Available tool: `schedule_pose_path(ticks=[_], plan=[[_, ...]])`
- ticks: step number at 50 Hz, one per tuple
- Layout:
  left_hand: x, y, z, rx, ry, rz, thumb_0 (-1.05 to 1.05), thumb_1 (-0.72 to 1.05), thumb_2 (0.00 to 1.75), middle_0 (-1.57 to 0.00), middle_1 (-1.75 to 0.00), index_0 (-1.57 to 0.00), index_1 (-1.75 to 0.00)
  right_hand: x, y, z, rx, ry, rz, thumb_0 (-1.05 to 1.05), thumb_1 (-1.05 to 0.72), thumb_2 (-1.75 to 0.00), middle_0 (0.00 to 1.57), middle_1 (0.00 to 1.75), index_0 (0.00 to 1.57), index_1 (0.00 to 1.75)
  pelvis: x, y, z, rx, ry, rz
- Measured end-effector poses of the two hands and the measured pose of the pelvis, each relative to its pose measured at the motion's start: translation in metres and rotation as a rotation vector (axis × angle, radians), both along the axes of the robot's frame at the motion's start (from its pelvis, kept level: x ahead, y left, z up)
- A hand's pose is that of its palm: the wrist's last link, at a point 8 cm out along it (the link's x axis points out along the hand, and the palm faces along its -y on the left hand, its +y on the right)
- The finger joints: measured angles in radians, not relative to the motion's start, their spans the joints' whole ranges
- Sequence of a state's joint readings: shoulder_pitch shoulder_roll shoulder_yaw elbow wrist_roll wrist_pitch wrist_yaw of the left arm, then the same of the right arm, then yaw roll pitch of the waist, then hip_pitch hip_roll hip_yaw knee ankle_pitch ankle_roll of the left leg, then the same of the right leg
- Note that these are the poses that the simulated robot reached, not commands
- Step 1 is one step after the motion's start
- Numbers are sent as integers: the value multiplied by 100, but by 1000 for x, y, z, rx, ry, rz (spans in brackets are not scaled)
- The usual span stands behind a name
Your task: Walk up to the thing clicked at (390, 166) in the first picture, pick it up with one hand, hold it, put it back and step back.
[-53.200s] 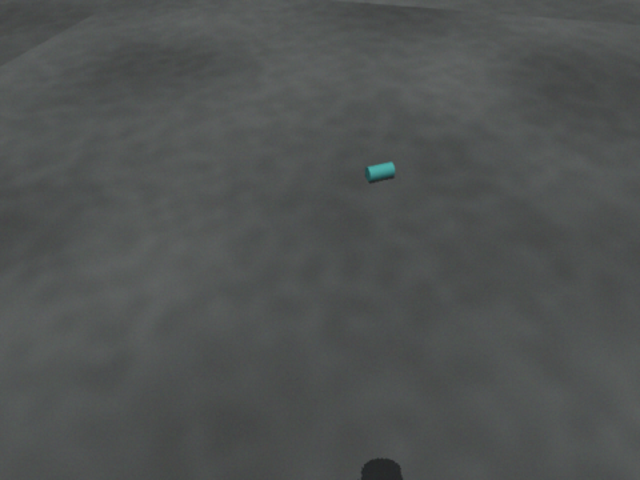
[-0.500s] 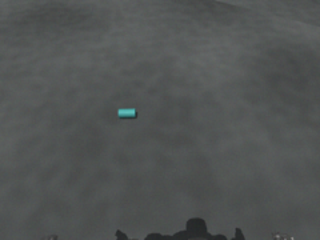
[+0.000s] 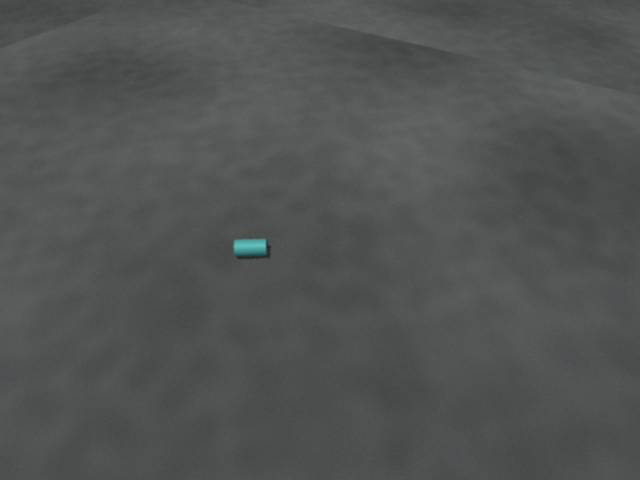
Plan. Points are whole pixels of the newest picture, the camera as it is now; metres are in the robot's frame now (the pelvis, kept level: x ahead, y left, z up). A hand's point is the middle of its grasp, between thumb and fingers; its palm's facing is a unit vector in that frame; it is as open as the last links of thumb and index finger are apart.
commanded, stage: step back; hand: left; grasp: from above
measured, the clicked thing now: (251, 247) +1.11 +0.27 -0.73
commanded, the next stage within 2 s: stand in 0.52 s
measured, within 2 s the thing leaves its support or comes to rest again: neither
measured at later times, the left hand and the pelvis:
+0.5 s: hand out of the picture +0.12 +0.28 -0.16, palm faces +0.03 -0.94 -0.34, open 7.4 cm; pelvis +0.05 +0.02 +0.00, yaw +1 degrees
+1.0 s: hand out of the picture +0.12 +0.26 -0.14, palm faces -0.02 -0.94 -0.34, open 7.4 cm; pelvis +0.04 +0.01 +0.02, yaw +1 degrees
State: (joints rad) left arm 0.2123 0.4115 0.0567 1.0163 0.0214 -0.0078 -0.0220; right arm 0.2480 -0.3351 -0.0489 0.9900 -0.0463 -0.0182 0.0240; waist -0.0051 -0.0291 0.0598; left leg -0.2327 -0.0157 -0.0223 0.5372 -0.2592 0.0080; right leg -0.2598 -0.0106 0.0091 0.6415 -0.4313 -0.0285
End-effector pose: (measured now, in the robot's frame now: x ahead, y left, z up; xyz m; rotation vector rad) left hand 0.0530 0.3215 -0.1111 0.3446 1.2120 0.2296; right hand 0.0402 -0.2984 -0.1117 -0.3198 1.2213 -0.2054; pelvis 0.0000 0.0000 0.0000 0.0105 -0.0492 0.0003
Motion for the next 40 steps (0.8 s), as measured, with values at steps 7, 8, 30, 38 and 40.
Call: schedule_pose_path(ticks=[7, 8, 30, 38, 40], plan=[[12, -12, 5, 5, -53, 14, 1, 90, 89, -20, -30, -21, -30, 19, -8, -6, -2, 19, 5, 1, -91, -89, 20, 30, 20, 30, 11, -4, 0, -24, -2, 19], [13, -12, 6, 3, -58, 20, 1, 90, 89, -20, -30, -21, -30, 24, -8, -5, -5, 16, 13, 1, -91, -89, 20, 30, 20, 30, 13, -3, 0, -22, -2, 22], [67, -2, -2, -44, -25, 19, 1, 90, 89, -20, -30, -21, -30, 133, 36, 10, 22, -117, 65, 1, -91, -89, 20, 30, 20, 30, 51, 19, 7, -19, 7, 20], [71, -8, 5, -47, -22, 1, 1, 90, 89, -20, -30, -21, -30, 128, 31, 12, 27, -109, 50, 1, -91, -89, 20, 30, 20, 30, 48, 17, 13, -15, 1, 19], [70, -9, 6, -47, -20, -1, 1, 90, 89, -20, -30, -21, -30, 121, 28, 12, 26, -95, 43, 1, -91, -89, 20, 30, 20, 30, 46, 16, 13, -14, 1, 19]])
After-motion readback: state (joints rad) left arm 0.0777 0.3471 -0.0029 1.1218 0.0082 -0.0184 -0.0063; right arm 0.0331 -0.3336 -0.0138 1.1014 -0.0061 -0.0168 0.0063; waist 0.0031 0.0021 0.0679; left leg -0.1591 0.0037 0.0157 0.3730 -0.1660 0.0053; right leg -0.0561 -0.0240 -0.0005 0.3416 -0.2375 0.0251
